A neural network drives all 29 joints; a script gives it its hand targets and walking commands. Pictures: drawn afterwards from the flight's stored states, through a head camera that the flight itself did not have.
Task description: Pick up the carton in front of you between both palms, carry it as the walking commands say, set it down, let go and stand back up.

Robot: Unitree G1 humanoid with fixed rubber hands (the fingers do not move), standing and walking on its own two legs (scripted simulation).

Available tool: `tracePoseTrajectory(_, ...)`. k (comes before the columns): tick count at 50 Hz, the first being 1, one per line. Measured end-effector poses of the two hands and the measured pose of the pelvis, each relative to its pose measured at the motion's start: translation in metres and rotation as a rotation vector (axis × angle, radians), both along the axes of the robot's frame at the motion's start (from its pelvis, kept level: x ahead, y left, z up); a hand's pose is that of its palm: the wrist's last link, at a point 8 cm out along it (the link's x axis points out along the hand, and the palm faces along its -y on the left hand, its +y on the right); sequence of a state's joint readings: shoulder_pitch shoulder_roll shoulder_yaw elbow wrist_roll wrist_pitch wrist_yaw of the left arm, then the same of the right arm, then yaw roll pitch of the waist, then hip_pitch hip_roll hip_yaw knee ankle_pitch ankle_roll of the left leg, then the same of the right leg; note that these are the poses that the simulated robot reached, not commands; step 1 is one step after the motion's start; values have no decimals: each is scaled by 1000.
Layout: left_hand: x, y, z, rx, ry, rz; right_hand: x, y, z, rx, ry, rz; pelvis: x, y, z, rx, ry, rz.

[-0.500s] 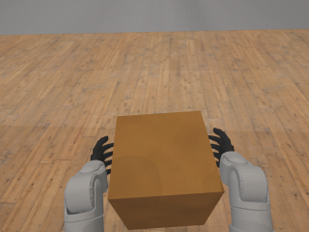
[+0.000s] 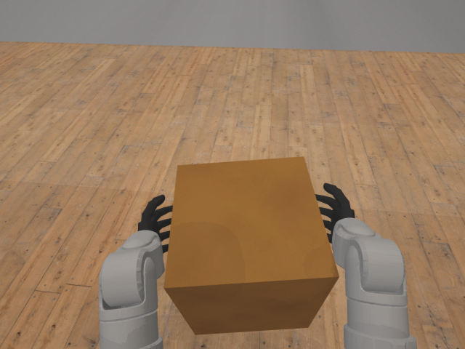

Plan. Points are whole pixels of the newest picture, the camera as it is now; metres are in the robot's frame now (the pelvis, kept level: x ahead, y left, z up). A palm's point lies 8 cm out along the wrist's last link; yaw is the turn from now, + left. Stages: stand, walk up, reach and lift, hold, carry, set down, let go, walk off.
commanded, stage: carry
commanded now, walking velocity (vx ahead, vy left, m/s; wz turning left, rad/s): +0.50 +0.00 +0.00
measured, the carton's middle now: (246, 251) +0.27 +0.00 +0.03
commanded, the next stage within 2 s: none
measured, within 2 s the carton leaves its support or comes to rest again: neither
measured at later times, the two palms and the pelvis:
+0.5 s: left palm (190, 116) +0.59 +0.12 +0.10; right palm (316, 110) +0.61 -0.18 +0.09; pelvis +0.33 -0.04 +0.01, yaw +2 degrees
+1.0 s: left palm (189, 70) +0.91 +0.16 +0.06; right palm (282, 65) +0.91 -0.14 +0.07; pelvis +0.63 +0.02 +0.01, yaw -2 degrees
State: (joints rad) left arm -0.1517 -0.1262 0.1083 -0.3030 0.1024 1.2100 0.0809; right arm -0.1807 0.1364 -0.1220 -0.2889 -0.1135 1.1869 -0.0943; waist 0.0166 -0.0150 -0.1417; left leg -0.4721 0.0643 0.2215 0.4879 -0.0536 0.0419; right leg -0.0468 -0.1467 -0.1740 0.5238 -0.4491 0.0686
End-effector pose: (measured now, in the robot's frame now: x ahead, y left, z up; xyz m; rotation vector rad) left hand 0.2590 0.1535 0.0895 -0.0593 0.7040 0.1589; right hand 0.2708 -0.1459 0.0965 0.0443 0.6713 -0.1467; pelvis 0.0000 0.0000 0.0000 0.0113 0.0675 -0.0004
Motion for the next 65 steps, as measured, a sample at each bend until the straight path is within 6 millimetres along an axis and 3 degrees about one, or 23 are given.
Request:
tracePoseTrajectory(5,61,3,-14,-18,104,-29,49,3,-14,-16,103,-33,56,12,14,-15,19,-31)
tracePoseTrajectory(10,123,-4,-5,-17,89,-64,102,-4,-1,-23,89,-64,115,12,26,-28,25,-28)
tracePoseTrajectory(17,222,-17,17,3,-18,-42,207,-17,15,1,-19,-45,215,-5,19,-13,9,-13)
tracePoseTrajectory(22,297,-30,14,31,-49,0,295,-30,4,34,-50,-7,295,-28,-2,-33,-16,24)
tracePoseTrajectory(26,338,-32,9,36,48,35,348,-31,-2,48,48,20,340,-37,11,-11,0,46)
tracePoseTrajectory(30,381,-29,17,36,61,62,397,-28,4,48,60,46,385,-39,25,9,15,42)
tracePoseTrajectory(38,493,-20,26,36,2,22,498,-20,14,46,0,11,493,-22,24,6,11,27)
tracePoseTrajectory(45,608,4,-12,-3,20,-23,599,3,-13,-3,19,-28,598,10,-6,9,-13,-4)
tracePoseTrajectory(48,635,8,-27,-28,97,-17,625,7,-25,-18,95,-32,620,15,2,6,1,-19)
tracePoseTrajectory(51,655,7,-29,-17,136,-33,642,6,-28,-13,136,-41,641,17,13,-2,9,-35)
tracePoseTrajectory(61,731,-7,12,23,5,-47,715,-8,4,16,4,-46,722,7,18,-5,-6,-14)
tracePoseTrajectory(65,756,-10,19,18,-5,-42,743,-10,14,21,-7,-48,747,3,17,-6,1,-15)
